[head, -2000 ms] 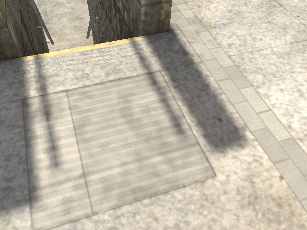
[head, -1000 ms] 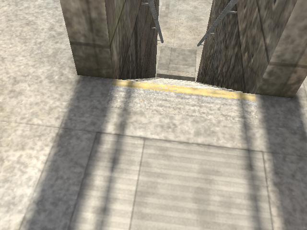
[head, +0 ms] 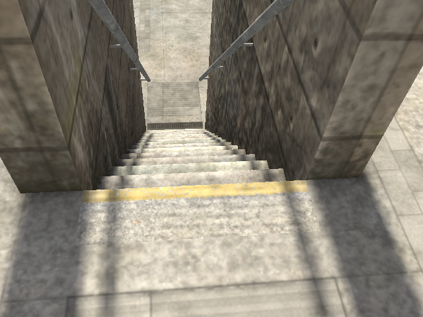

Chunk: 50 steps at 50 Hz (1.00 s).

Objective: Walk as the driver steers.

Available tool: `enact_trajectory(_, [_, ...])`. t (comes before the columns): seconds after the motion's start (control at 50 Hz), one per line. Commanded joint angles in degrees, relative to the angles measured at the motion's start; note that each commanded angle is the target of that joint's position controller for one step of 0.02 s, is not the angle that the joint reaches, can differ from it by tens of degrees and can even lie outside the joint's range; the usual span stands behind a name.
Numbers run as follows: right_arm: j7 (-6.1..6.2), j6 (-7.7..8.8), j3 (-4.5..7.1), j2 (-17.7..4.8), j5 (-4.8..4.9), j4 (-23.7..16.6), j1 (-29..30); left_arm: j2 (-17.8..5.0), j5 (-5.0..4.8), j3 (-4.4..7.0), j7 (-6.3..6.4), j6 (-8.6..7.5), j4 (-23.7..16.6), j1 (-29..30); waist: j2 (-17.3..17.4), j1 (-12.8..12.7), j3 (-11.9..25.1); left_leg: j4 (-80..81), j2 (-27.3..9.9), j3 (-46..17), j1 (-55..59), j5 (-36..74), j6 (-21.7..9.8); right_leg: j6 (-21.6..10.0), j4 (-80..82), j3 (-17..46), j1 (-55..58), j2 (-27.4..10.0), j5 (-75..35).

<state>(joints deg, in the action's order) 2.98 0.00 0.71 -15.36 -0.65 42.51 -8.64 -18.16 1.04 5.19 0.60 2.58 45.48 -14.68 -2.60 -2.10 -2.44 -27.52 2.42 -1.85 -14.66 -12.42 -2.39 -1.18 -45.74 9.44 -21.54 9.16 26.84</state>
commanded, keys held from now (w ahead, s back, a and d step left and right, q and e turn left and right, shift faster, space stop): e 0.10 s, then w+e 0.20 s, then w+q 0.70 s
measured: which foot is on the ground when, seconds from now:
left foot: down 0.00-0.44, up 0.46-0.92, down 0.94-1.00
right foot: up 0.00-0.42, down 0.44-0.94, up 0.96-1.00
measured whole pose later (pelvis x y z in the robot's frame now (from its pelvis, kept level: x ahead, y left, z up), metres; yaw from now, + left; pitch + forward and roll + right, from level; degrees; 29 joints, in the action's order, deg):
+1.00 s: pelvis +0.28 -0.06 -0.03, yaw +4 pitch +1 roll +0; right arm -1.8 0.9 3.1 -15.4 -1.7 43.8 -6.6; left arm -13.7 1.0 1.1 0.8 -3.8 52.9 -20.7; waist -0.4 -1.0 -4.5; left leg -36.8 6.1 5.8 -26.3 -11.6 -9.7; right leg -1.1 -66.3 -5.6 -9.7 -1.7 23.4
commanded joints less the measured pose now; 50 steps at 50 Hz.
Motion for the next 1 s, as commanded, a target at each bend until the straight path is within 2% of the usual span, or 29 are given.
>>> enact_trajectory(0.02, [-0.19,0.07,1.58,-6.48,-0.12,-4.13,0.39,-6.6,0.47,1.92,-0.34,0.4,-1.58,-4.26,6.84,-0.9,2.24,9.97,-18.32,-12.9,6.12,27.15,-9.56,2.42,-18.69,-3.28,-7.06,-4.16,2.27])
enact_trajectory(0.06, [0.08,0.02,1.65,-6.8,-0.62,-4.52,0.5,-5.85,0.09,1.55,-1.53,1.2,-1.5,-4.05,11.0,-0.52,3.26,8.77,-14.54,-6.68,8.06,31.47,-7.92,3.92,-21.95,-4.98,-8.12,-4.2,-1.39])
enact_trajectory(0.1, [-0.15,0.0,1.99,-7.22,-0.81,-4.01,-1.95,-5.4,-0.51,1.17,-2.15,1.55,-2.35,-1.62,11.02,0.94,3.96,8.24,-14.36,-4.54,10.36,32.37,-8.27,4.84,-21.07,-6.0,-9.12,-4.5,-2.74])
enact_trajectory(0.14, [-0.53,0.23,2.53,-7.87,-0.88,-3.05,-5.58,-5.1,-0.22,0.73,-2.77,1.77,-3.37,1.23,11.55,3.17,4.51,11.35,-15.45,-5.78,13.61,14.54,-8.51,4.67,-17.12,-6.46,-11.32,-6.01,-4.61])
enact_trajectory(0.18, [-0.84,0.59,3.14,-8.91,-0.87,-2.2,-7.63,-5.27,0.41,0.54,-3.72,1.88,-4.74,4.87,12.31,4.84,2.52,15.86,-16.93,-8.3,14.4,-4.43,-8.86,4.31,-13.04,-6.73,-13.3,-7.56,-5.64])
enact_trajectory(0.2, [-0.96,0.87,3.46,-9.48,-0.9,-1.88,-8.18,-5.19,0.58,0.45,-4.14,1.8,-5.27,6.16,12.04,5.19,1.53,17.39,-17.77,-8.96,14.52,-8.82,-8.99,4.14,-11.13,-6.93,-13.77,-8.13,-5.89])
enact_trajectory(0.26, [-1.42,1.92,4.18,-10.36,-1.02,-1.02,-9.42,-3.91,0.83,-0.11,-4.96,1.11,-6.22,8.55,10.06,5.56,0.31,19.31,-19.48,-7.59,14.39,-12.22,-8.93,3.08,-5.36,-8.24,-12.61,-9.65,-6.21])
enact_trajectory(0.32, [-2.22,2.76,4.53,-10.43,-1.22,0.08,-10.68,-2.25,0.75,-1.02,-5.32,0.18,-7.27,10.72,10.03,6.03,-0.27,19.5,-19.57,-4.53,11.03,-12.7,-8.48,1.0,1.87,-9.9,-7.29,-10.11,-5.08])
enact_trajectory(0.38, [-3.57,2.87,4.49,-9.97,-1.36,2.05,-11.41,-0.79,0.59,-2.05,-4.44,-1.22,-6.1,8.51,10.7,4.46,-0.98,18.1,-17.87,-1.99,3.92,-9.3,-8.49,-2.02,12.57,-12.81,4.61,-7.9,-3.8])
enact_trajectory(0.42, [-4.05,2.13,4.23,-9.11,0.03,2.89,-9.78,-0.54,1.22,-2.23,-3.33,-2.65,-2.32,-0.26,7.2,-1.02,-0.19,9.94,-14.8,1.0,-4.79,-5.08,-7.17,-3.4,24.36,-14.69,20.74,-5.88,-12.73])
enact_trajectory(0.44, [-4.27,2.18,3.08,-5.67,-0.05,2.44,-9.29,-3.11,1.74,-1.44,-2.49,-3.5,0.55,-7.54,1.4,-3.97,3.87,0.73,-11.01,4.3,-11.53,-6.7,-5.26,-3.54,26.61,-9.11,32.5,-10.11,-10.21])
enact_trajectory(0.46, [-4.86,2.34,1.07,0.87,-0.13,-1.08,-6.83,-9.48,2.72,-0.4,-1.56,-4.2,0.46,-13.89,-13.12,-6.75,7.99,-18.87,-4.66,9.61,-23.0,-19.64,-1.96,-6.09,35.27,14.48,39.99,-29.03,8.43])
enact_trajectory(0.48, [-4.24,1.99,2.48,-4.3,-0.75,-1.25,-6.01,-14.2,1.52,0.83,-0.57,-4.33,0.19,-11.85,-10.59,-6.03,1.01,-27.26,-1.63,2.47,-29.12,-20.04,-2.63,-10.69,38.92,22.46,29.4,-34.09,9.86])
enact_trajectory(0.5, [-4.46,1.93,3.68,-7.79,-0.17,-0.32,-5.88,-9.9,1.17,-0.3,-0.32,-4.45,-0.18,-7.93,-4.75,-3.78,-3.24,-30.61,-3.88,-3.24,-28.86,-14.58,-3.52,-9.85,38.31,16.04,25.96,-30.44,9.35])
enact_trajectory(0.52, [-5.21,2.08,3.93,-7.58,0.38,1.19,-8.07,-6.2,0.63,-1.49,-0.36,-4.86,-0.63,-3.86,-5.05,-0.87,-4.91,-30.45,-4.41,-3.84,-27.56,-9.57,-3.32,-7.67,39.03,10.02,23.44,-26.86,4.14])
enact_trajectory(0.54, [-5.4,1.97,4.1,-7.21,0.36,2.81,-10.03,-4.27,0.47,-2.03,-0.26,-5.29,-1.15,-1.19,-5.19,0.97,-4.62,-30.37,-4.89,-3.48,-26.16,-5.96,-2.56,-5.88,39.6,4.53,23.13,-24.17,-2.74])
enact_trajectory(0.58, [-5.57,1.31,3.97,-5.86,-0.71,4.92,-11.76,-2.08,0.51,-2.7,0.02,-6.42,-0.89,-1.14,-3.99,1.73,-2.55,-33.7,-4.77,-1.99,-24.41,-1.28,-1.25,-4.82,38.64,-2.91,23.08,-21.78,-17.23])
enact_trajectory(0.62, [-5.8,1.1,3.74,-4.18,-0.8,4.4,-9.89,-2.05,0.26,-2.64,-0.18,-7.29,0.54,-3.58,-2.74,1.7,-2.56,-35.26,-5.01,-1.48,-26.37,1.39,-0.46,-5.21,38.23,-6.85,23.02,-22.0,-26.89])
enact_trajectory(0.72, [-6.59,0.9,2.87,-1.81,-1.12,1.09,-0.79,-0.39,0.27,-3.07,-0.17,-7.92,3.54,-6.58,-2.38,1.1,-5.47,-27.15,-5.02,1.49,-30.09,7.91,0.81,-6.15,38.74,-13.98,22.09,-21.38,-37.17])
enact_trajectory(0.78, [-7.42,0.93,1.79,-0.39,-1.29,-1.29,4.84,-1.4,0.09,-2.98,0.25,-8.1,5.11,-7.84,-1.96,0.32,-6.12,-17.05,-4.9,5.91,-25.93,10.57,-0.31,-5.78,38.35,-17.32,22.08,-21.7,-42.4])
enact_trajectory(0.82, [-7.52,0.88,1.4,-0.17,-1.31,-2.56,6.73,-2.46,0.08,-2.81,0.67,-7.97,6.39,-9.18,-1.4,0.3,-5.8,-11.58,-3.74,8.41,-22.56,9.35,-2.36,-5.22,36.09,-19.15,24.64,-22.62,-50.39])
enact_trajectory(0.86, [-6.91,0.62,1.79,-1.47,-1.41,-2.4,4.4,-4.34,0.33,-2.48,1.25,-7.83,6.96,-8.89,-2.49,2.09,-2.37,-9.61,-0.41,10.88,-15.83,5.39,-4.96,-3.97,28.8,-21.06,27.28,-22.97,-68.25])
enact_trajectory(0.88, [-6.49,0.53,2.19,-2.46,-1.56,-1.58,0.95,-5.53,0.39,-2.17,1.61,-7.51,7.01,-8.56,-3.43,3.73,0.2,-9.83,1.56,11.75,-11.68,2.23,-6.24,-3.75,22.89,-21.82,28.1,-23.32,-75.63])
enact_trajectory(0.9, [-6.1,0.66,2.81,-3.75,-1.65,-0.13,-4.45,-6.61,0.56,-1.86,1.73,-6.94,6.85,-8.1,-3.73,6.11,3.59,-9.05,3.15,11.41,-5.29,-0.83,-7.76,-3.94,14.05,-22.02,27.07,-23.72,-77.76])
enact_trajectory(0.92, [-5.33,1.18,3.88,-5.73,-1.84,2.25,-12.18,-6.59,0.56,-1.87,1.75,-6.31,6.58,-8.21,-2.28,9.58,8.03,-4.76,4.14,9.67,5.36,-1.88,-9.86,-3.88,1.77,-22.53,22.81,-23.38,-70.38])
enact_trajectory(0.94, [-4.68,1.46,5.3,-10.05,-2.41,3.95,-18.59,-6.44,0.47,-1.81,1.29,-6.8,5.31,-8.01,3.19,12.69,12.35,-0.81,-3.17,-1.58,17.44,-9.77,-13.15,-3.29,-15.85,-23.1,11.77,-20.96,-52.04])
enact_trajectory(0.96, [-3.95,1.11,6.63,-15.42,-1.85,1.96,-13.96,0.05,-0.56,-2.79,0.24,-7.68,1.32,-9.61,18.8,6.55,16.63,5.59,-20.26,-35.65,32.95,-11.75,-21.5,0.16,-38.13,-19.46,-13.67,-7.41,0.98])
enact_trajectory(0.98, [-3.99,0.54,6.87,-15.02,-0.14,1.56,-14.41,-5.08,0.09,-2.2,-0.33,-8.4,-0.66,-2.88,8.86,9.95,18.58,11.46,-20.76,-41.98,32.36,-9.02,-23.32,-0.14,-42.61,-6.82,-20.53,-7.57,-1.41])
enact_trajectory(1.0, [-3.1,0.46,6.49,-13.0,-0.3,1.78,-11.75,-4.2,-0.59,-2.58,-0.33,-8.99,-2.14,-0.27,4.72,8.43,11.75,11.75,-20.79,-33.4,26.11,-2.27,-21.87,-0.29,-40.07,-5.88,-21.81,-11.0,-6.22])
Keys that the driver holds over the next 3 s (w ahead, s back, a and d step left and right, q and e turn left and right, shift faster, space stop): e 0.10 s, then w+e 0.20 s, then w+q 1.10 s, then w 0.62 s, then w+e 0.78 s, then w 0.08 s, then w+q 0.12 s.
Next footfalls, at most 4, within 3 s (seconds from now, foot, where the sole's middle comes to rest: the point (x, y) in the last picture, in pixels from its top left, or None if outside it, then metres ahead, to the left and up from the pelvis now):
0.44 right None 0.06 -0.15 -0.78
0.94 left None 0.40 -0.01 -0.78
1.48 right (245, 232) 0.77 -0.10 -0.78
1.98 left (182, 216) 0.82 0.12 -0.78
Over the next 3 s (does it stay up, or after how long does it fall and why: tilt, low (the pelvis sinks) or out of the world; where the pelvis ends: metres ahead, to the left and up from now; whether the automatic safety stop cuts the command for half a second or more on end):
stays up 1.11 0.03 -0.26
